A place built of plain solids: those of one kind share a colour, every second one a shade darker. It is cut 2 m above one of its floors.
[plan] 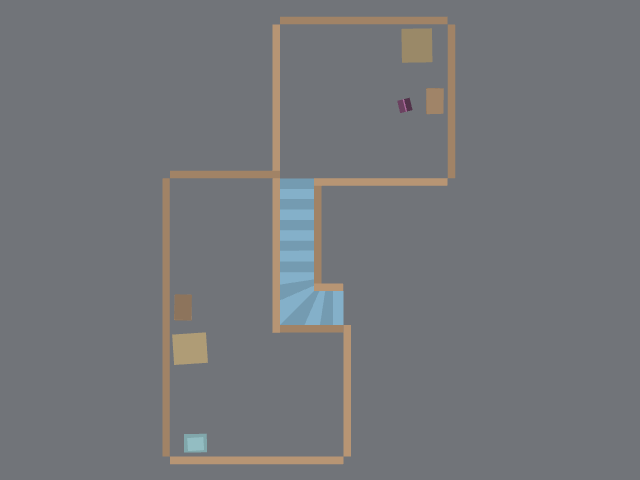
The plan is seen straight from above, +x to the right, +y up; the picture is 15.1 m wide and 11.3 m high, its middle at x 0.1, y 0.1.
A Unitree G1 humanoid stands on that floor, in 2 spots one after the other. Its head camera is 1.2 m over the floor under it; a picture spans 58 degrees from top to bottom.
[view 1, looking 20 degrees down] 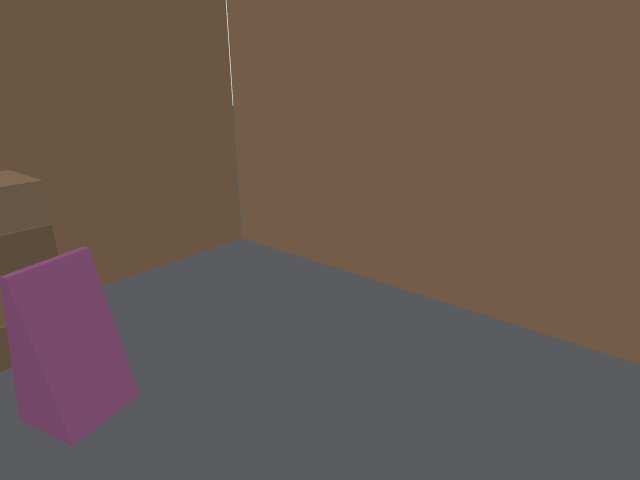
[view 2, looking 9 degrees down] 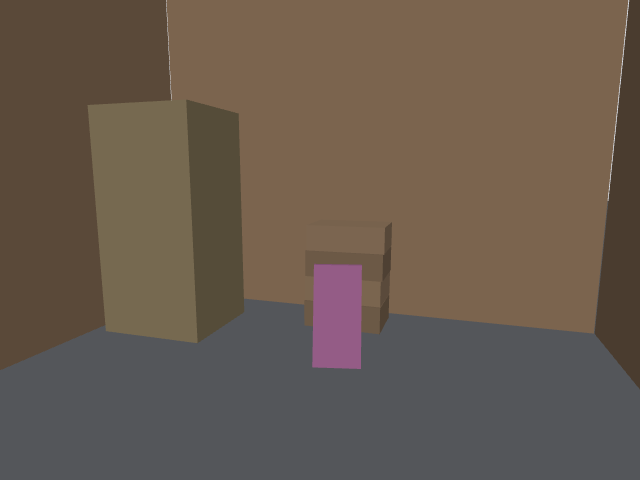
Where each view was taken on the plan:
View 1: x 0.50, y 3.75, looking -51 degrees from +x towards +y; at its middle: wall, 3.01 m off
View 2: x -0.47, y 2.55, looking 18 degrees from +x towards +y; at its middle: crate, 3.27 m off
